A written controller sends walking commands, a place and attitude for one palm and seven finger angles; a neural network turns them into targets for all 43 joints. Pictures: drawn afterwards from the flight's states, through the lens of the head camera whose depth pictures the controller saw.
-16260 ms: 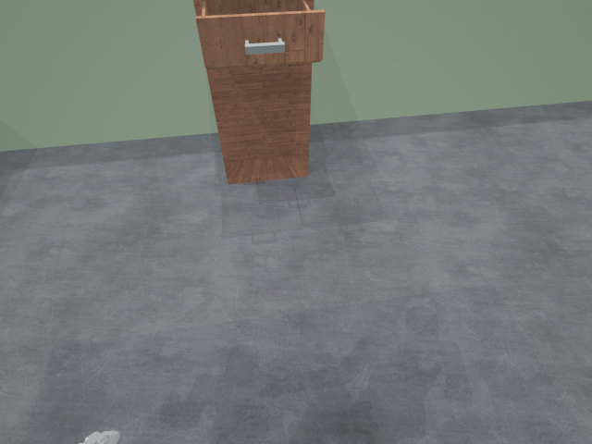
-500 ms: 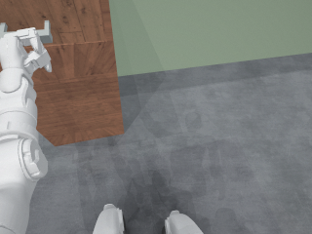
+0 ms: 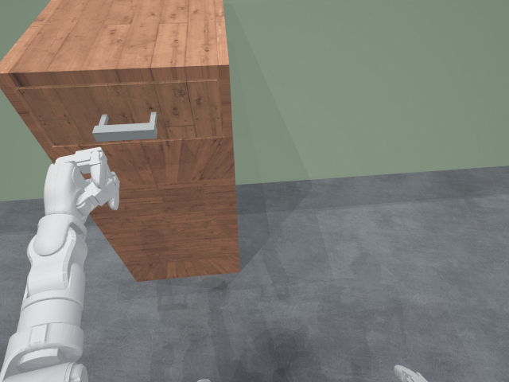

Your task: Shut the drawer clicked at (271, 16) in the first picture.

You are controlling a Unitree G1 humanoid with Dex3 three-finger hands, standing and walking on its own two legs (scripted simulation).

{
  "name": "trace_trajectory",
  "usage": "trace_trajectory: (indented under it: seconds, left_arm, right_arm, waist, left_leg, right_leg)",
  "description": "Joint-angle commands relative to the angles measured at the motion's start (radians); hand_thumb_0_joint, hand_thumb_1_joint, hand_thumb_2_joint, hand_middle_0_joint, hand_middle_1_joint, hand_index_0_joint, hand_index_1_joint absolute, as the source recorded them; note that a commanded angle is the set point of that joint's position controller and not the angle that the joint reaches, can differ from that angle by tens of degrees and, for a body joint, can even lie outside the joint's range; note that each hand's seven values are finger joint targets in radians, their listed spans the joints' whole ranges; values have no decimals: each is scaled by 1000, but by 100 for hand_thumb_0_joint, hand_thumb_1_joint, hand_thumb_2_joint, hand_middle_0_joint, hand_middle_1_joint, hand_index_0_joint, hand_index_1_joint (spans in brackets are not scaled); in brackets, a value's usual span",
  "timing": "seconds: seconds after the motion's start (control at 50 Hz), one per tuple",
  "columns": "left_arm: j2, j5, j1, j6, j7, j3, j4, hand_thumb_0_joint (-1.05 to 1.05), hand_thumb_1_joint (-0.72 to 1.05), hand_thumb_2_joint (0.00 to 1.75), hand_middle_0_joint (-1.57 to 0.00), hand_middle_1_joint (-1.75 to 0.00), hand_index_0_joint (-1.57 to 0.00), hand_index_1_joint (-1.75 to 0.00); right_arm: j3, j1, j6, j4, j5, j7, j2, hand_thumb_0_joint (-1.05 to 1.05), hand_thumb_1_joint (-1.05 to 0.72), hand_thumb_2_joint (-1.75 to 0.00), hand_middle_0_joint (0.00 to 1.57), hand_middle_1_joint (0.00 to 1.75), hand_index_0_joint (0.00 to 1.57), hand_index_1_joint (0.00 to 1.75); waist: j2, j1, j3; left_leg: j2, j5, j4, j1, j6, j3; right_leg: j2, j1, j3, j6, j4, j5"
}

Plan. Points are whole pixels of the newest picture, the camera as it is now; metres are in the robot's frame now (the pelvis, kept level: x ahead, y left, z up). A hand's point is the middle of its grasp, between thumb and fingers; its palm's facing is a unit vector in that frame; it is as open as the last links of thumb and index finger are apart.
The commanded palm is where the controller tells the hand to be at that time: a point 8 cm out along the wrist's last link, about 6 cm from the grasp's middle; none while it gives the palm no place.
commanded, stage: draw the hand back to the body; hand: left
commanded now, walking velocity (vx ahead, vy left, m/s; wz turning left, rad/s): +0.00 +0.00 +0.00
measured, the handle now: (127, 125) +0.57 +0.27 +0.07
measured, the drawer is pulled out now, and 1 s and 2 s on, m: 0.00 0.00 0.00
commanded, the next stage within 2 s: step back with the hand held close in 0.98 s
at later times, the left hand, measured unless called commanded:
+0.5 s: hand (60, 247) +0.25 +0.23 +0.16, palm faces +0.37 -0.89 -0.27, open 3.3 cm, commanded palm +0.19 +0.27 +0.18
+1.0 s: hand out of the picture +0.16 +0.23 +0.19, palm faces +0.43 -0.82 -0.37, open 3.3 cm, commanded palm +0.12 +0.27 +0.21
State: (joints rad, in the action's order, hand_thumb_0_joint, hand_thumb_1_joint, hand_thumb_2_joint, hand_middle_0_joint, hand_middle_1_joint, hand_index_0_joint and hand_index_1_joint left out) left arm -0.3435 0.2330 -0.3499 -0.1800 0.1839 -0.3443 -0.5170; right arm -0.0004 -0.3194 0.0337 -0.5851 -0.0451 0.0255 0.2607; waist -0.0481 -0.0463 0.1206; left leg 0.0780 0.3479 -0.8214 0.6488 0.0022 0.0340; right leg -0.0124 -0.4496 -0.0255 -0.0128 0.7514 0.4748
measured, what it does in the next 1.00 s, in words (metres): stands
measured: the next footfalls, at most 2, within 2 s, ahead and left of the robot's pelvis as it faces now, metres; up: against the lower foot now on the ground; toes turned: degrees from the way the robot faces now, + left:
none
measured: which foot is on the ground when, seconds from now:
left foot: down 0.00-1.00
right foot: down 0.00-1.00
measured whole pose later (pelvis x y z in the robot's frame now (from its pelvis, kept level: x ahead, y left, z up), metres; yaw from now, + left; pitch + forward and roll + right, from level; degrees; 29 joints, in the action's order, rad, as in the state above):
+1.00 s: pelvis -0.01 -0.01 +0.04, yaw +1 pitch -5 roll +0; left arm -0.30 0.07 0.52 -0.13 -0.09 -0.28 0.41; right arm 0.01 -0.18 -0.07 -0.61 0.01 0.09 0.24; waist -0.07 0.08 -0.02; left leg 0.05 0.17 -0.40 0.15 -0.01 0.05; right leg 0.00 0.04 -0.02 0.00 0.34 0.29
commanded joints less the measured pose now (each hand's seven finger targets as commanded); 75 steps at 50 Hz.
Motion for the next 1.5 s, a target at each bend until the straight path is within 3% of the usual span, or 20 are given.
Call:
trace_trajectory:
  seconds: [0.0,0.02,0.08,0.1,0.16,0.22,0.3,0.52,0.78,0.84,0.98,1.04,1.08,1.1,1.12,1.14,1.18,1.34,1.4,1.48]
  left_arm:
    - [-206,44,-285,-5,21,-16,276,0,90,90,-140,-160,-140,-160]
    - [-203,47,-289,1,25,-6,313,0,90,90,-140,-160,-140,-160]
    - [-178,59,-254,28,31,9,373,0,90,90,-140,-160,-140,-160]
    - [-266,-67,-209,16,-82,19,453,0,90,90,-140,-160,-140,-160]
    - [-162,-108,-99,42,-206,92,496,0,90,90,-140,-160,-140,-160]
    - [-192,-130,-28,53,-258,61,557,0,90,90,-140,-160,-140,-160]
    - [-166,-146,49,50,-290,65,666,0,90,90,-140,-160,-140,-160]
    - [-160,-149,483,21,-290,-3,912,0,90,90,-140,-160,-140,-160]
    - [-159,-149,839,-21,-287,-67,1193,0,90,90,-140,-160,-140,-160]
    - [-120,-148,793,-9,-281,-28,1141,0,90,90,-140,-160,-140,-160]
    - [-136,-152,762,-6,-291,-43,1159,0,90,90,-140,-160,-140,-160]
    - [-126,-149,779,1,-290,-34,1157,0,90,90,-140,-160,-140,-160]
    - [-142,-150,777,4,-291,-51,1167,0,90,90,-140,-160,-140,-160]
    - [-263,-165,702,-30,-295,-163,1252,0,90,90,-140,-160,-140,-160]
    - [-274,-166,714,-47,-293,-180,1228,0,90,90,-140,-160,-140,-160]
    - [-196,-168,824,-43,-285,-117,1163,0,90,90,-140,-160,-140,-160]
    - [-153,-169,885,-38,-275,-79,1148,0,90,90,-140,-160,-140,-160]
    - [-210,-160,961,-42,-292,-134,1221,0,90,90,-140,-160,-140,-160]
    - [-215,-158,980,-50,-302,-144,1248,0,90,90,-140,-160,-140,-160]
    - [-213,-160,1004,-74,-317,-147,1257,0,90,90,-140,-160,-140,-160]
  right_arm:
    - [-39,37,-56,122,-13,20,143,0,-90,-90,20,30,20,30]
    - [-31,52,-60,130,-14,23,140,0,-90,-90,20,30,20,30]
    - [-23,101,-76,149,-19,30,132,0,-90,-90,20,30,20,30]
    - [-25,173,-74,166,-10,40,123,0,-90,-90,20,30,20,30]
    - [-11,200,-66,157,-5,58,111,0,-90,-90,20,30,20,30]
    - [-7,222,-65,151,4,68,111,0,-90,-90,20,30,20,30]
    - [5,255,-75,146,14,75,94,0,-90,-90,20,30,20,30]
    - [-8,291,-107,146,39,62,84,0,-90,-90,20,30,20,30]
    - [-22,277,-155,156,49,60,65,0,-90,-90,20,30,20,30]
    - [-22,270,-154,144,46,66,69,0,-90,-90,20,30,20,30]
    - [-19,275,-157,145,53,74,66,0,-90,-90,20,30,20,30]
    - [-13,280,-157,146,54,71,61,0,-90,-90,20,30,20,30]
    - [-14,279,-157,148,55,71,61,0,-90,-90,20,30,20,30]
    - [-19,271,-124,177,50,60,86,0,-90,-90,20,30,20,30]
    - [-19,273,-108,168,52,60,78,0,-90,-90,20,30,20,30]
    - [-21,268,-93,164,55,58,75,0,-90,-90,20,30,20,30]
    - [-32,254,-69,181,49,49,79,0,-90,-90,20,30,20,30]
    - [-47,250,-19,235,37,55,74,0,-90,-90,20,30,20,30]
    - [-52,240,-18,244,35,54,77,0,-90,-90,20,30,20,30]
    - [-56,231,-37,243,34,56,79,0,-90,-90,20,30,20,30]
  waist:
    - [-1,3,231]
    - [-37,10,226]
    - [-5,17,206]
    - [-5,49,177]
    - [20,34,97]
    - [49,47,92]
    - [-31,57,60]
    - [25,100,-21]
    - [21,112,-79]
    - [28,92,-153]
    - [10,111,-86]
    - [10,111,-112]
    - [11,115,-98]
    - [22,73,-151]
    - [27,74,-142]
    - [43,66,-133]
    - [9,61,-75]
    - [19,66,26]
    - [7,64,30]
    - [-35,56,-2]
  left_leg:
    - [-61,-314,102,-385,39,-29]
    - [-64,-306,108,-397,38,-30]
    - [-66,-272,135,-417,36,-36]
    - [-74,-244,174,-474,35,-3]
    - [-61,-182,252,-484,33,-7]
    - [-61,-198,304,-532,38,-2]
    - [-60,-212,369,-606,31,2]
    - [-60,-304,439,-674,31,27]
    - [-64,-320,426,-679,33,35]
    - [-62,-274,437,-667,31,39]
    - [-65,-303,436,-687,33,26]
    - [-63,-306,439,-674,28,22]
    - [-62,-317,435,-676,27,23]
    - [-44,-297,385,-626,43,33]
    - [-53,-288,373,-611,39,22]
    - [-47,-333,370,-601,40,19]
    - [-29,-405,375,-619,40,32]
    - [-6,-570,390,-610,36,23]
    - [-1,-527,397,-573,34,19]
    - [5,-326,437,-494,34,1]
  right_leg:
    - [-53,-25,-30,19,-107,-491]
    - [-50,-14,-28,25,-110,-476]
    - [-44,-6,-29,22,-134,-446]
    - [-24,-19,15,32,-216,-411]
    - [-17,39,6,28,-269,-337]
    - [-15,114,8,27,-323,-345]
    - [-10,171,6,31,-379,-338]
    - [-11,273,1,24,-482,-419]
    - [-7,264,-5,15,-495,-438]
    - [-6,226,-2,10,-517,-386]
    - [-2,271,0,16,-496,-406]
    - [-3,272,-3,18,-496,-410]
    - [-4,277,-2,17,-493,-423]
    - [43,179,55,6,-538,-511]
    - [59,189,58,8,-537,-554]
    - [64,198,43,5,-509,-592]
    - [60,211,33,-5,-473,-612]
    - [29,242,4,-15,-392,-616]
    - [20,240,5,-15,-377,-559]
    - [13,224,9,-11,-369,-420]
